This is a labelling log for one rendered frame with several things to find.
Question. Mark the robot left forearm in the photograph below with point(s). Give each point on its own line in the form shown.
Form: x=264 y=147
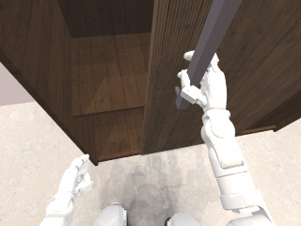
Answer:
x=60 y=211

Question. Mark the robot right upper arm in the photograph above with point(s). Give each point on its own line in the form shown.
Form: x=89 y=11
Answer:
x=255 y=220

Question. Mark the robot right hand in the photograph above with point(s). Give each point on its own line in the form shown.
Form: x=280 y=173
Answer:
x=213 y=85

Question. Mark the robot right forearm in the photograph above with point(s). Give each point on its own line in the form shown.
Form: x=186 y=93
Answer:
x=237 y=189

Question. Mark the robot right thigh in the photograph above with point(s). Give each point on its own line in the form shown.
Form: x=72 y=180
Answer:
x=182 y=220

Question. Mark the handle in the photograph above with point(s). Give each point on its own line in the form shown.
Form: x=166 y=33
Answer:
x=216 y=25

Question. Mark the robot left hand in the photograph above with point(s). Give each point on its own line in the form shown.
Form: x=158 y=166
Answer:
x=72 y=178

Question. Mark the wardrobe door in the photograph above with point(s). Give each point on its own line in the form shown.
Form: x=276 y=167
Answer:
x=259 y=55
x=280 y=113

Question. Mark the robot left shin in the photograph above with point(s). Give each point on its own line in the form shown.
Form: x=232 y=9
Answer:
x=115 y=203

